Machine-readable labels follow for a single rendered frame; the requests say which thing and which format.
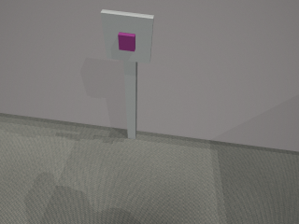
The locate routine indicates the panel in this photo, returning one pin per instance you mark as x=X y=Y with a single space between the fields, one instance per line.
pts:
x=113 y=23

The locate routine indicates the button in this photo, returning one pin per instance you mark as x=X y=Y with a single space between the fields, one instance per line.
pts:
x=126 y=41

